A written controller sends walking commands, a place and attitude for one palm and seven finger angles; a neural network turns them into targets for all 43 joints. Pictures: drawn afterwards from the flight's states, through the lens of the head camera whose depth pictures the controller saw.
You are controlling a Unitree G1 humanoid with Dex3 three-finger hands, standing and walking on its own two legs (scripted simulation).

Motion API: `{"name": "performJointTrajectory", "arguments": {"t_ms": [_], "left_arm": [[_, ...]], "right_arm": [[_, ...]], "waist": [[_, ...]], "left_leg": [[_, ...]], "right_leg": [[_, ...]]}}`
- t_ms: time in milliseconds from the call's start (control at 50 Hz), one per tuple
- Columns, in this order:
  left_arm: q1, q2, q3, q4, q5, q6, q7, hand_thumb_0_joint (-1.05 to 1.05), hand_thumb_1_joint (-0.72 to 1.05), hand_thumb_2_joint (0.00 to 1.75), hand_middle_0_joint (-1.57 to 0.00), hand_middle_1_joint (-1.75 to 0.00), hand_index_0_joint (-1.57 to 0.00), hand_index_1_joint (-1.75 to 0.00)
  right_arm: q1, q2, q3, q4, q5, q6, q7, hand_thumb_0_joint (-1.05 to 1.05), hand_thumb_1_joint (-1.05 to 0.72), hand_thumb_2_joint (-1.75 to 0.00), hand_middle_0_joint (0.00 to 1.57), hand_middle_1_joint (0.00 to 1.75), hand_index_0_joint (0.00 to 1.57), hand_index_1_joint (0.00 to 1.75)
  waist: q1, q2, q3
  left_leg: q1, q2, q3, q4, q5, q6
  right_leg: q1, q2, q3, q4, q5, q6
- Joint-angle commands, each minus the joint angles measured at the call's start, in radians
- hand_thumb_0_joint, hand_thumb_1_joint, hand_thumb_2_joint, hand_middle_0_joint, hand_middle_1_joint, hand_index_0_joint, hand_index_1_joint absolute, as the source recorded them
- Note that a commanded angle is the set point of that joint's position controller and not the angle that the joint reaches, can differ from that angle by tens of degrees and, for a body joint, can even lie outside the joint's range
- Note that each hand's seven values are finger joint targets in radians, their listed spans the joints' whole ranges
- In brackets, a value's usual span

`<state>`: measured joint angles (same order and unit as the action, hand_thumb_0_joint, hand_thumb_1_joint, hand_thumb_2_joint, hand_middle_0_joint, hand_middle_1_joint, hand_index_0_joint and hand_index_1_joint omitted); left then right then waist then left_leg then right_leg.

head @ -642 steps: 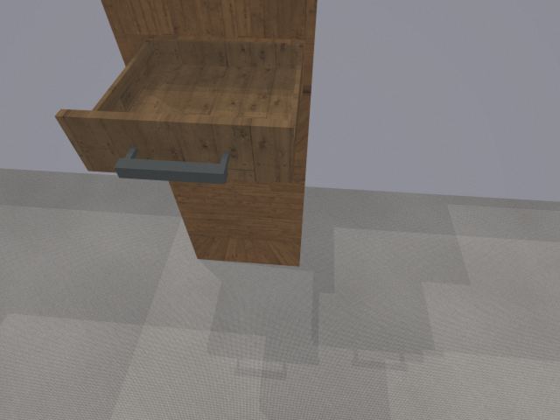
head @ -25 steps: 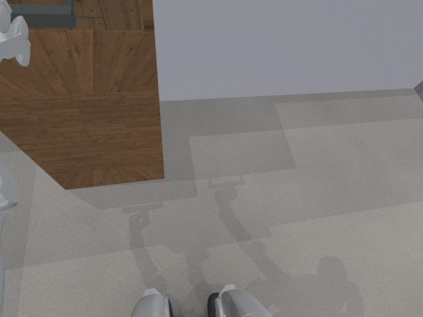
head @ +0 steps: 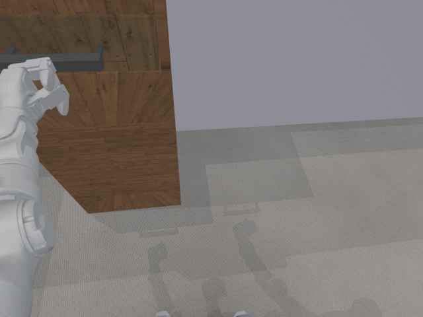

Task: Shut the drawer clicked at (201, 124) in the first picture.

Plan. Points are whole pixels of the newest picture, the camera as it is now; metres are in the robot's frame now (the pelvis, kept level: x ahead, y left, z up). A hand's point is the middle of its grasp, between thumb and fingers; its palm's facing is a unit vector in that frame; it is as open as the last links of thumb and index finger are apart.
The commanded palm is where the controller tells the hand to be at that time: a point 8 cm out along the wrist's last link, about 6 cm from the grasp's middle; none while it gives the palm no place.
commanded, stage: draw the hand back to the body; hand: left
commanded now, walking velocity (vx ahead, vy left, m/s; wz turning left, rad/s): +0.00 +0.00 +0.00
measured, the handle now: (55, 56) +0.60 +0.27 +0.13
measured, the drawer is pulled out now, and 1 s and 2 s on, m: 0.00 0.00 0.00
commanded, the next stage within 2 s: step back with the hand held close in 1.38 s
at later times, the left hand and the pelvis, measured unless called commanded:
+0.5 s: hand (28, 146) +0.36 +0.23 +0.16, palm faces +0.07 -1.00 +0.00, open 3.3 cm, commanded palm +0.32 +0.28 +0.16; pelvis +0.00 -0.01 +0.02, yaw +2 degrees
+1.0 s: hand out of the picture +0.23 +0.23 +0.18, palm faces +0.40 -0.87 -0.30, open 3.3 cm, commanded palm +0.17 +0.26 +0.20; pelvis -0.01 -0.02 +0.04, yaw +2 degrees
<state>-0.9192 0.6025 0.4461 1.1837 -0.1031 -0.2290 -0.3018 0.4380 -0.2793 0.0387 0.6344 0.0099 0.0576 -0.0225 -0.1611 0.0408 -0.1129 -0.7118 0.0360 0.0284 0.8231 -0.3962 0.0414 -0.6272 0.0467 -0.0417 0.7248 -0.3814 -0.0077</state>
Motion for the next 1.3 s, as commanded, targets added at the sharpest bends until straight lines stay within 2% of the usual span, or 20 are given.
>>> {"name": "performJointTrajectory", "arguments": {"t_ms": [0, 40, 60, 80, 160, 280, 300, 480, 500, 520, 560, 640, 720, 760, 840, 900, 940, 1120, 1160, 1280], "left_arm": [[-0.474, 0.262, 0.006, -0.265, -0.023, -0.091, 0.000, 0.00, 0.90, 0.90, -1.40, -1.60, -1.40, -1.60], [-0.346, 0.236, 0.017, -0.344, -0.054, -0.102, -0.020, 0.00, 0.90, 0.90, -1.40, -1.60, -1.40, -1.60], [-0.276, 0.208, 0.000, -0.367, -0.065, -0.090, -0.031, 0.00, 0.90, 0.90, -1.40, -1.60, -1.40, -1.60], [-0.254, 0.176, -0.018, -0.395, -0.083, -0.073, -0.039, 0.00, 0.90, 0.90, -1.40, -1.60, -1.40, -1.60], [-0.084, 0.195, 0.023, -0.490, -0.126, 0.013, -0.040, 0.00, 0.90, 0.90, -1.40, -1.60, -1.40, -1.60], [-0.006, 0.126, -0.009, -0.784, -0.153, 0.032, -0.006, 0.00, 0.90, 0.90, -1.40, -1.60, -1.40, -1.60], [0.009, 0.087, -0.038, -0.811, -0.159, 0.038, -0.007, 0.00, 0.90, 0.90, -1.40, -1.60, -1.40, -1.60], [0.208, 0.032, -0.056, -0.928, -0.203, 0.153, -0.023, 0.00, 0.90, 0.90, -1.40, -1.60, -1.40, -1.60], [0.213, 0.071, -0.096, -1.024, -0.076, 0.109, 0.115, 0.00, 0.90, 0.90, -1.40, -1.60, -1.40, -1.60], [0.291, -0.013, -0.136, -1.026, -0.061, 0.107, 0.188, 0.00, 0.90, 0.90, -1.40, -1.60, -1.40, -1.60], [0.364, -0.063, -0.175, -1.098, -0.034, 0.107, 0.275, 0.00, 0.90, 0.90, -1.40, -1.60, -1.40, -1.60], [0.446, -0.023, -0.130, -1.197, -0.003, 0.100, 0.365, 0.00, 0.90, 0.90, -1.40, -1.60, -1.40, -1.60], [0.549, -0.050, -0.130, -1.347, 0.016, 0.083, 0.397, 0.00, 0.90, 0.90, -1.40, -1.60, -1.40, -1.60], [0.653, -0.068, -0.130, -1.362, 0.011, 0.085, 0.401, 0.00, 0.90, 0.90, -1.40, -1.60, -1.40, -1.60], [0.798, -0.075, -0.114, -1.438, 0.013, 0.079, 0.399, 0.00, 0.90, 0.90, -1.40, -1.60, -1.40, -1.60], [0.927, -0.092, -0.105, -1.532, 0.011, 0.075, 0.398, 0.00, 0.90, 0.90, -1.40, -1.60, -1.40, -1.60], [1.006, -0.090, -0.092, -1.563, 0.013, 0.075, 0.395, 0.00, 0.90, 0.90, -1.40, -1.60, -1.40, -1.60], [1.291, -0.107, -0.065, -1.804, 0.017, 0.059, 0.401, 0.00, 0.90, 0.90, -1.40, -1.60, -1.40, -1.60], [1.368, -0.113, -0.060, -1.820, 0.016, 0.059, 0.401, 0.00, 0.90, 0.90, -1.40, -1.60, -1.40, -1.60], [1.300, -0.130, -0.078, -1.796, 0.027, 0.057, 0.412, 0.00, 0.90, 0.90, -1.40, -1.60, -1.40, -1.60]], "right_arm": [[0.143, -0.178, -0.073, -0.048, 0.004, -0.022, -0.018, 0.00, -0.90, -0.90, 0.20, 0.30, 0.20, 0.30], [0.121, -0.174, -0.077, -0.073, 0.008, -0.024, -0.010, 0.00, -0.90, -0.90, 0.20, 0.30, 0.20, 0.30], [0.100, -0.169, -0.077, -0.086, 0.016, -0.021, -0.009, 0.00, -0.90, -0.90, 0.20, 0.30, 0.20, 0.30], [0.085, -0.165, -0.079, -0.093, 0.021, -0.019, -0.007, 0.00, -0.90, -0.90, 0.20, 0.30, 0.20, 0.30], [0.022, -0.162, -0.076, -0.141, 0.043, -0.017, -0.012, 0.00, -0.90, -0.90, 0.20, 0.30, 0.20, 0.30], [-0.070, -0.140, -0.070, -0.178, 0.054, -0.052, -0.021, 0.00, -0.90, -0.90, 0.20, 0.30, 0.20, 0.30], [-0.085, -0.136, -0.069, -0.179, 0.054, -0.061, -0.024, 0.00, -0.90, -0.90, 0.20, 0.30, 0.20, 0.30], [-0.216, -0.128, -0.042, -0.210, 0.070, -0.119, -0.050, 0.00, -0.90, -0.90, 0.20, 0.30, 0.20, 0.30], [-0.270, -0.115, -0.040, -0.213, 0.052, -0.130, -0.051, 0.00, -0.90, -0.90, 0.20, 0.30, 0.20, 0.30], [-0.276, -0.107, -0.040, -0.205, 0.048, -0.136, -0.054, 0.00, -0.90, -0.90, 0.20, 0.30, 0.20, 0.30], [-0.291, -0.102, -0.038, -0.192, 0.048, -0.136, -0.058, 0.00, -0.90, -0.90, 0.20, 0.30, 0.20, 0.30], [-0.325, -0.101, -0.031, -0.168, 0.036, -0.139, -0.069, 0.00, -0.90, -0.90, 0.20, 0.30, 0.20, 0.30], [-0.357, -0.079, -0.024, -0.163, 0.023, -0.150, -0.068, 0.00, -0.90, -0.90, 0.20, 0.30, 0.20, 0.30], [-0.370, -0.074, -0.025, -0.160, 0.019, -0.151, -0.067, 0.00, -0.90, -0.90, 0.20, 0.30, 0.20, 0.30], [-0.384, -0.070, -0.028, -0.162, 0.011, -0.153, -0.061, 0.00, -0.90, -0.90, 0.20, 0.30, 0.20, 0.30], [-0.388, -0.062, -0.033, -0.172, 0.005, -0.154, -0.057, 0.00, -0.90, -0.90, 0.20, 0.30, 0.20, 0.30], [-0.395, -0.062, -0.036, -0.174, 0.001, -0.154, -0.054, 0.00, -0.90, -0.90, 0.20, 0.30, 0.20, 0.30], [-0.394, -0.044, -0.045, -0.191, -0.009, -0.174, -0.051, 0.00, -0.90, -0.90, 0.20, 0.30, 0.20, 0.30], [-0.392, -0.041, -0.047, -0.196, -0.009, -0.180, -0.053, 0.00, -0.90, -0.90, 0.20, 0.30, 0.20, 0.30], [-0.379, -0.042, -0.048, -0.178, -0.011, -0.191, -0.070, 0.00, -0.90, -0.90, 0.20, 0.30, 0.20, 0.30]], "waist": [[0.001, 0.114, -0.397], [0.046, 0.156, -0.491], [0.056, 0.135, -0.490], [0.053, 0.109, -0.475], [0.095, 0.029, -0.369], [0.104, 0.100, -0.337], [0.098, 0.081, -0.325], [0.131, 0.002, -0.169], [0.160, 0.042, -0.111], [0.147, 0.046, -0.081], [0.148, 0.020, -0.086], [0.165, -0.038, -0.079], [0.181, 0.071, -0.086], [0.186, 0.027, -0.036], [0.200, -0.002, -0.001], [0.208, 0.018, -0.014], [0.212, -0.028, 0.012], [0.221, 0.016, 0.054], [0.222, -0.014, 0.083], [0.206, -0.020, 0.144]], "left_leg": [[0.420, 0.001, -0.085, -0.059, 0.491, -0.007], [0.488, 0.001, -0.081, -0.054, 0.607, -0.010], [0.491, 0.003, -0.080, -0.057, 0.639, -0.010], [0.485, 0.002, -0.072, -0.064, 0.629, -0.005], [0.397, -0.011, -0.043, -0.113, 0.552, 0.009], [0.487, -0.014, -0.049, -0.155, 0.532, 0.004], [0.501, -0.014, -0.051, -0.159, 0.526, 0.004], [0.451, -0.031, -0.060, -0.240, 0.280, 0.003], [0.485, -0.038, -0.052, -0.274, 0.258, -0.003], [0.503, -0.030, -0.060, -0.301, 0.226, -0.010], [0.536, -0.022, -0.066, -0.338, 0.211, -0.009], [0.571, -0.022, -0.054, -0.394, 0.225, -0.004], [0.649, -0.024, -0.048, -0.436, 0.301, -0.013], [0.636, -0.024, -0.041, -0.453, 0.303, -0.010], [0.654, -0.027, -0.036, -0.475, 0.317, -0.010], [0.676, -0.028, -0.029, -0.472, 0.373, -0.008], [0.672, -0.029, -0.026, -0.471, 0.375, -0.007], [0.678, -0.032, -0.020, -0.453, 0.378, -0.005], [0.668, -0.030, -0.020, -0.452, 0.365, -0.005], [0.674, -0.032, -0.021, -0.454, 0.304, 0.000]], "right_leg": [[0.050, 0.017, 0.014, -0.060, 0.382, -0.012], [0.110, 0.018, 0.015, -0.050, 0.451, -0.017], [0.130, 0.016, 0.014, -0.053, 0.475, -0.015], [0.149, 0.018, 0.014, -0.063, 0.493, -0.010], [0.255, 0.008, 0.016, -0.093, 0.538, -0.011], [0.271, 0.004, 0.018, -0.120, 0.499, -0.016], [0.271, 0.004, 0.016, -0.127, 0.494, -0.015], [0.297, -0.013, 0.014, -0.189, 0.331, -0.019], [0.278, -0.033, 0.039, -0.243, 0.256, -0.030], [0.271, -0.033, 0.031, -0.258, 0.222, -0.029], [0.323, -0.034, 0.030, -0.281, 0.208, -0.026], [0.409, -0.035, 0.037, -0.333, 0.223, -0.020], [0.475, -0.040, 0.031, -0.358, 0.282, -0.024], [0.498, -0.039, 0.034, -0.380, 0.286, -0.020], [0.520, -0.034, 0.031, -0.416, 0.291, -0.017], [0.557, -0.041, 0.033, -0.409, 0.349, -0.016], [0.552, -0.038, 0.032, -0.427, 0.348, -0.012], [0.534, -0.048, 0.038, -0.441, 0.346, -0.008], [0.520, -0.046, 0.037, -0.448, 0.331, -0.005], [0.464, -0.046, 0.036, -0.471, 0.248, -0.005]]}}
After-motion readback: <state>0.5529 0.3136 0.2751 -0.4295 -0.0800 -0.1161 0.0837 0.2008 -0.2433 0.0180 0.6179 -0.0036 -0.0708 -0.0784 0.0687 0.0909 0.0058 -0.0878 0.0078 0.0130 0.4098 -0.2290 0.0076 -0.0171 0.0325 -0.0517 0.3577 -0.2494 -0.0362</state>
